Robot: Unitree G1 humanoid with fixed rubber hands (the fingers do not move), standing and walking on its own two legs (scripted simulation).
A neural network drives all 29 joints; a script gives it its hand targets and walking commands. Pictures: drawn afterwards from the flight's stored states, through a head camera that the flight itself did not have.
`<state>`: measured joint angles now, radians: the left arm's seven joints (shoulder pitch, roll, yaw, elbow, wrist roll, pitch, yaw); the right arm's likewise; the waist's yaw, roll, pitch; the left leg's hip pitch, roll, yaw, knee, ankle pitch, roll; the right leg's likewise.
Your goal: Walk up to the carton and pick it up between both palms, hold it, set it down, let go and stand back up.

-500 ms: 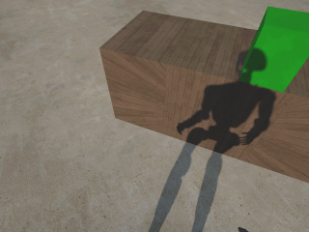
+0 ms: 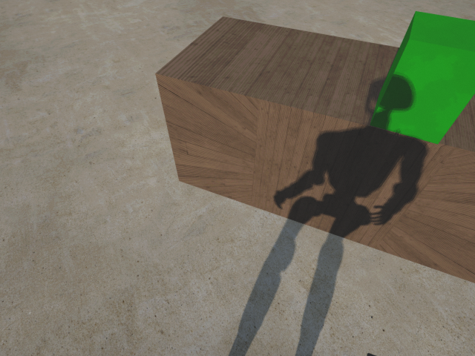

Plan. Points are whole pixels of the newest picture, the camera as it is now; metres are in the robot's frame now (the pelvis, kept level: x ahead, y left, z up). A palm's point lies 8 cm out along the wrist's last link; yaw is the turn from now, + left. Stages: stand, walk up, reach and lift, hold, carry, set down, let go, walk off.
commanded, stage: stand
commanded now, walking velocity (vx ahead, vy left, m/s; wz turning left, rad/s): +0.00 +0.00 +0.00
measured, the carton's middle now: (426, 78) +0.85 -0.56 +0.02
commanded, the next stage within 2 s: none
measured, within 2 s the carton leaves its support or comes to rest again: neither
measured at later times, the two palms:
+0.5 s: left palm out of the picture +0.05 +0.25 -0.11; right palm out of the picture +0.07 -0.25 -0.11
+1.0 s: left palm out of the picture +0.04 +0.25 -0.12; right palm out of the picture +0.06 -0.25 -0.12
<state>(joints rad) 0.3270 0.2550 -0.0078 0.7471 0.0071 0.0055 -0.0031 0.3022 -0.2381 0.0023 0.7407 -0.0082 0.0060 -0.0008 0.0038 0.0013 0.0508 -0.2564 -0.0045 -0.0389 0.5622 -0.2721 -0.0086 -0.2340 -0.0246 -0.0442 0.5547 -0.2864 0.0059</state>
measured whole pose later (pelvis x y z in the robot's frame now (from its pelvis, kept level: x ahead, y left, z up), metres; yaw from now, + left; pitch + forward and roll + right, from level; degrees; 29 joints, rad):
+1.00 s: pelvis +0.00 +0.00 +0.00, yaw +1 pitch -2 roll +0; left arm 0.34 0.25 -0.01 0.82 0.00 0.00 0.01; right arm 0.30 -0.24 0.00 0.82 -0.01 0.00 -0.01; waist 0.01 0.00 0.05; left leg -0.23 -0.01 -0.05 0.52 -0.25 -0.01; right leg -0.20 -0.03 -0.06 0.51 -0.27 0.01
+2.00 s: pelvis +0.01 +0.00 +0.01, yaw +1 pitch -2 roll +0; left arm 0.35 0.24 -0.01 0.90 0.00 0.00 0.02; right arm 0.30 -0.23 0.01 0.92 0.00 0.00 -0.02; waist 0.00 0.00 0.05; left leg -0.21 0.00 -0.05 0.48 -0.24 -0.01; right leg -0.18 -0.03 -0.05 0.47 -0.25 0.01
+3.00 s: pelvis +0.01 +0.00 +0.01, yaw -1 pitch -2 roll +0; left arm 0.35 0.21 0.00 0.97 0.01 0.00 0.02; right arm 0.30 -0.20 0.00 0.98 -0.02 0.00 -0.03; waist 0.01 0.00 0.04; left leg -0.19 0.00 -0.02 0.46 -0.24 0.00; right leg -0.18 -0.03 -0.02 0.48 -0.28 0.01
